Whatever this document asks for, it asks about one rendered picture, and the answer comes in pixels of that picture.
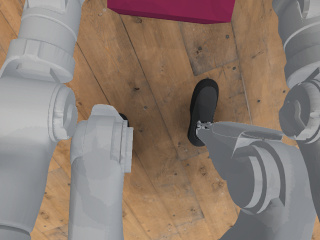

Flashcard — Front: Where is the left robot foot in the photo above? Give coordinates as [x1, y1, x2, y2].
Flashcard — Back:
[119, 113, 130, 127]

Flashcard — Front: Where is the right robot forearm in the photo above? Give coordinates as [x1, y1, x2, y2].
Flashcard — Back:
[272, 0, 320, 89]

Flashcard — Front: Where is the left robot forearm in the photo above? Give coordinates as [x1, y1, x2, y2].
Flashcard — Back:
[0, 0, 85, 84]

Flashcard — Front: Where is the robot left upper arm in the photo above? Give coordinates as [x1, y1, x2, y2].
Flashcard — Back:
[0, 75, 78, 240]

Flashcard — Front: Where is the robot foot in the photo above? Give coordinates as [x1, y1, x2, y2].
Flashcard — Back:
[187, 78, 219, 147]
[119, 113, 130, 127]

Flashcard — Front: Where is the right robot foot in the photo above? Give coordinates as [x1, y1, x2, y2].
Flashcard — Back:
[187, 78, 219, 147]

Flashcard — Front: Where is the carton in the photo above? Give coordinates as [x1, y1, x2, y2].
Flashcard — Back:
[107, 0, 236, 24]

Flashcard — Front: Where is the robot right upper arm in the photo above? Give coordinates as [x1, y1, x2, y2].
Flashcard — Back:
[279, 78, 320, 223]

